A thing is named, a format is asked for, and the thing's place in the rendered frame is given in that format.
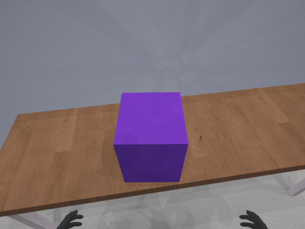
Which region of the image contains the carton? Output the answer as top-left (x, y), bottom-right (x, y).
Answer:
top-left (113, 92), bottom-right (188, 182)

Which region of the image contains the robot right hand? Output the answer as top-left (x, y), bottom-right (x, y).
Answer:
top-left (239, 210), bottom-right (268, 229)

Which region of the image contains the table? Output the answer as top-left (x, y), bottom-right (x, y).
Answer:
top-left (0, 83), bottom-right (305, 229)

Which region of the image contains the robot left hand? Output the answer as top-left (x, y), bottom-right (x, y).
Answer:
top-left (56, 210), bottom-right (83, 229)

